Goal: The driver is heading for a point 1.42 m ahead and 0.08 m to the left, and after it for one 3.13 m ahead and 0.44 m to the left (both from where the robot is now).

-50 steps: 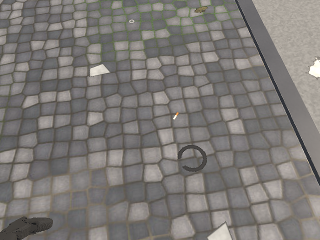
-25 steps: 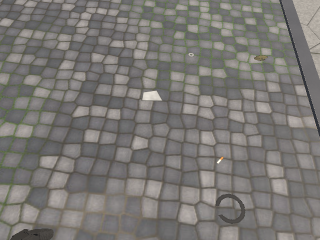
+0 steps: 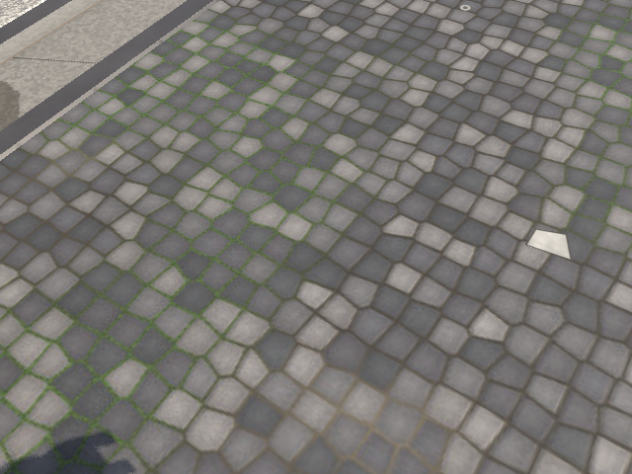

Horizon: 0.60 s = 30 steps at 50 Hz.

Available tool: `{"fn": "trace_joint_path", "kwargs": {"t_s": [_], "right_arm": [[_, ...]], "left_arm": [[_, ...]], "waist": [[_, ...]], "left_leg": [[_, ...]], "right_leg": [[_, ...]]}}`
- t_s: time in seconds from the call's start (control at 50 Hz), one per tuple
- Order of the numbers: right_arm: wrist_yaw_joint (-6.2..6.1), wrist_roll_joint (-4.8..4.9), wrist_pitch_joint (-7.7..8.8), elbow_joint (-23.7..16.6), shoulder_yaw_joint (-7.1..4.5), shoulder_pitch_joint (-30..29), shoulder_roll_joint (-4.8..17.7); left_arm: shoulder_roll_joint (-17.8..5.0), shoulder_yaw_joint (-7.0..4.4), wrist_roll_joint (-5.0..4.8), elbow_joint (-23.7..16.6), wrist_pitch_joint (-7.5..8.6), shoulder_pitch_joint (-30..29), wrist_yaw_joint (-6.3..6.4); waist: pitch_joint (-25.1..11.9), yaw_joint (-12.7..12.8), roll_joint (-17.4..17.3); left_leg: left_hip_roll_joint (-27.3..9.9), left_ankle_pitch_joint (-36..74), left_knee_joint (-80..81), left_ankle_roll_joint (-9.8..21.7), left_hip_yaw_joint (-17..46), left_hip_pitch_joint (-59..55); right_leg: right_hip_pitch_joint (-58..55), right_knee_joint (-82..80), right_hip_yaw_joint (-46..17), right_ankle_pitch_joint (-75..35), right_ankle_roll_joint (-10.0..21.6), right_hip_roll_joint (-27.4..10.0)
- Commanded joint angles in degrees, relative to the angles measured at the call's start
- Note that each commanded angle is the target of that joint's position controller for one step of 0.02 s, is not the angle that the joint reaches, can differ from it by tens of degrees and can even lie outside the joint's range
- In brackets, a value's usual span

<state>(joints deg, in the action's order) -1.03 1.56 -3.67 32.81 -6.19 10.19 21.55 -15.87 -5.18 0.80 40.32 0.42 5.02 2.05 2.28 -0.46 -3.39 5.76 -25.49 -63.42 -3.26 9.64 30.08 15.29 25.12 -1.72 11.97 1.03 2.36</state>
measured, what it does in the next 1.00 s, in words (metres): steps on the spot: left foot, then right foot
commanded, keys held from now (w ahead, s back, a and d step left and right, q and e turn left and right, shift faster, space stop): q+shift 0.34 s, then shift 0.08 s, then e+shift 0.46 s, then w+e+shift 0.12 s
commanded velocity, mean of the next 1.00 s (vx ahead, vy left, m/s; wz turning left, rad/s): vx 0.03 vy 0.00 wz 0.19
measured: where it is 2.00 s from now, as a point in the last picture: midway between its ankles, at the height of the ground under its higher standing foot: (361, 390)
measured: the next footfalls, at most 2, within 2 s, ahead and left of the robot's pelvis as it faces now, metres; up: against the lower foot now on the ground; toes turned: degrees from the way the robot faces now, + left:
left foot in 0.32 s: +0.03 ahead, +0.17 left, +0.00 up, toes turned +22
right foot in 0.82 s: +0.11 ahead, -0.03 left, +0.00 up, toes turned +11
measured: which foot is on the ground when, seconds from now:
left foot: up 0.00-0.30, down 0.32-0.82, up 0.84-1.00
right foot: down 0.00-0.32, up 0.34-0.80, down 0.82-1.00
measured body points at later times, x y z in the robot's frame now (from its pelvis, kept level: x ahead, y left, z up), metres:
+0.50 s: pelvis +0.01 +0.06 +0.00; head +0.06 +0.12 +0.45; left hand +0.04 +0.40 -0.11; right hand +0.28 -0.13 -0.07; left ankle -0.01 +0.16 -0.74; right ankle +0.07 -0.08 -0.65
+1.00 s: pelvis +0.08 +0.04 +0.01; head +0.13 +0.01 +0.45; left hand +0.14 +0.35 -0.08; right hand +0.30 -0.21 -0.10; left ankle +0.04 +0.20 -0.67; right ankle +0.07 -0.04 -0.74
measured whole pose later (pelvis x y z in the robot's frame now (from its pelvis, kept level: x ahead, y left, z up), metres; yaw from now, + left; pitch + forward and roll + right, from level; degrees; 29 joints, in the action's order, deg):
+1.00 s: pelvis +0.08 +0.04 +0.01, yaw +5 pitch +3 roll +3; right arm 0.2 0.4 1.4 38.7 -5.4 5.2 18.4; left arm -17.6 -4.2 -2.1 37.9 0.3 18.1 0.9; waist 1.7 1.6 -1.9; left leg 1.8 -21.4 -57.6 -2.2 3.6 28.6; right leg 13.6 25.9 -5.0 15.6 5.3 2.8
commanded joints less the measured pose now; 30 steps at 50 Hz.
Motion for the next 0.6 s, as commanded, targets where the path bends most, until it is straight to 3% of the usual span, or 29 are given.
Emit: {"fn": "trace_joint_path", "kwargs": {"t_s": [0.02,0.08,0.16,0.24,0.28,0.3,0.32,0.34,0.36,0.38,0.4,0.42,0.46,0.52,0.54,0.56,0.6], "right_arm": [[0.44,0.43,0.27,-3.84,-1.36,0.96,4.59],[0.65,0.38,0.68,-5.88,-0.45,-2.97,2.87],[1.38,-0.19,0.71,-6.17,0.17,-2.67,1.47],[2.10,-0.04,-0.70,-5.59,-0.57,-1.32,2.34],[2.37,0.09,-1.29,-4.77,-1.33,1.40,2.46],[1.79,-0.16,-1.22,-3.34,-2.37,5.26,4.00],[0.75,-0.10,-0.77,-2.82,-4.67,10.19,10.88],[0.61,-1.57,0.53,-5.15,-5.01,8.05,17.06],[1.52,-2.82,2.38,-5.38,-4.10,7.90,12.63],[1.41,-2.64,3.40,-4.28,-3.00,6.40,10.46],[0.77,-1.46,3.59,-3.81,-2.34,3.23,8.16],[0.19,-0.59,3.21,-4.03,-1.37,0.11,5.95],[-0.67,-1.62,3.08,-4.23,0.18,-2.84,3.70],[-0.83,-2.68,3.82,-1.84,2.32,-3.68,-1.03],[-0.76,-3.04,3.96,-0.96,2.74,-3.86,-1.94],[-0.64,-3.47,4.05,-0.25,2.59,-3.69,-1.20],[-0.42,-3.81,3.86,0.84,1.48,-3.35,2.52]], "left_arm": [[-6.58,-0.87,0.04,-4.83,-0.10,-3.32,1.51],[-8.45,-1.45,0.63,-3.93,-0.61,1.06,1.50],[-10.96,-2.46,0.16,-3.88,-0.85,0.14,0.35],[-11.98,-3.17,-1.63,-3.52,-0.11,-0.67,-1.37],[-11.26,-3.21,-2.78,-3.04,0.21,-0.95,-1.87],[-9.15,-2.82,-2.97,-1.89,0.33,1.39,-2.21],[-6.91,-2.20,-1.43,-2.46,0.46,2.75,-2.50],[-3.73,-0.75,1.03,-7.45,0.76,-0.50,-2.18],[-7.36,-1.50,0.60,-7.27,0.70,-4.35,-1.53],[-8.12,-1.60,-0.78,-7.24,0.64,-5.27,-1.16],[-8.26,-1.79,-0.80,-5.88,0.45,-3.50,-0.57],[-9.01,-1.96,-0.30,-5.07,0.10,-2.31,-0.11],[-8.56,-1.75,-0.46,-2.70,-0.54,1.86,-0.55],[-4.71,0.10,-1.19,-0.95,-1.15,4.11,-1.16],[-3.47,0.79,-1.23,-0.87,-1.30,3.64,-1.49],[-3.41,1.10,-1.34,-1.33,-1.46,2.53,-1.76],[-6.75,0.46,-1.82,-2.90,-1.88,0.88,-1.95]], "waist": [[-2.70,-0.05,10.31],[-4.65,3.03,11.68],[-6.70,2.60,12.23],[-6.49,1.27,12.99],[-6.97,-1.08,11.82],[-8.02,-2.59,7.92],[-7.79,-3.83,-5.56],[-10.87,-0.91,-19.00],[-15.35,-5.33,-9.82],[-12.45,-3.94,-7.75],[-9.86,-1.81,-4.34],[-8.70,-0.47,-3.73],[-10.78,1.37,-4.46],[-10.84,1.65,-3.43],[-9.99,1.14,-4.07],[-8.64,0.20,-5.12],[-5.28,-1.28,-6.19]], "left_leg": [[-6.34,3.97,-7.16,-2.29,-5.13,9.32],[-9.58,4.50,-0.86,-3.66,-7.53,11.23],[-11.38,5.57,9.22,-2.80,-10.14,3.72],[-10.20,6.90,20.31,0.18,-13.70,-5.18],[-8.48,11.04,30.15,2.95,-15.12,-11.87],[-6.73,16.51,35.84,5.29,-13.80,-19.90],[-14.19,38.37,40.29,10.11,0.54,-32.39],[-26.78,50.37,39.46,22.43,24.74,-37.41],[-28.27,45.82,41.92,25.16,22.60,-35.04],[-25.38,41.04,42.47,22.22,16.80,-31.91],[-22.02,36.72,42.01,18.50,11.82,-29.18],[-20.30,36.79,41.60,16.34,8.84,-26.21],[-18.64,43.45,41.37,15.83,3.46,-22.40],[-16.51,40.63,41.98,14.35,-2.82,-21.61],[-16.07,37.94,42.35,13.90,-4.40,-20.65],[-16.51,35.08,43.05,14.19,-4.76,-19.48],[-18.73,29.83,43.98,15.80,-3.40,-18.18]], "right_leg": [[-8.12,-8.10,-8.24,-13.51,10.44,-14.96],[-14.37,-8.18,-5.32,-18.34,12.19,-17.27],[-13.28,-7.55,1.12,-21.36,11.45,-19.08],[-11.05,-4.64,6.05,-20.15,8.58,-20.67],[-9.94,1.31,8.76,-17.73,5.21,-20.65],[-5.66,9.07,11.68,-13.91,1.95,-18.11],[9.57,25.48,15.03,3.53,-3.05,-12.28],[27.53,39.84,8.72,28.57,-6.56,-3.60],[28.48,47.45,-0.46,27.15,-6.01,-3.91],[28.15,47.93,-1.59,21.99,-4.39,-4.78],[27.76,45.32,-1.83,16.65,-3.77,-6.27],[25.93,42.77,-1.74,12.94,-3.90,-6.81],[18.91,44.20,0.51,8.02,-5.01,-5.52],[12.65,32.77,0.81,3.93,-5.79,-7.11],[9.78,27.66,0.96,3.17,-5.80,-7.55],[7.70,24.34,1.24,3.12,-5.69,-7.60],[7.52,22.48,2.44,6.06,-5.27,-6.62]]}}
Keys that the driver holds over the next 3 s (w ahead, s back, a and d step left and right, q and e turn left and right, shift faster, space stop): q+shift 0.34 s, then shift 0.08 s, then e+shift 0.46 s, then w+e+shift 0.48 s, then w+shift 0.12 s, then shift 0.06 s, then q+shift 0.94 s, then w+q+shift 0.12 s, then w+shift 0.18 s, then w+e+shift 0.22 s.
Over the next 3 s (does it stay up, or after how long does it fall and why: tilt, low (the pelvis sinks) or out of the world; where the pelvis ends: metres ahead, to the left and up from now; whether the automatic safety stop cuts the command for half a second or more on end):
stays up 0.81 0.03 -0.01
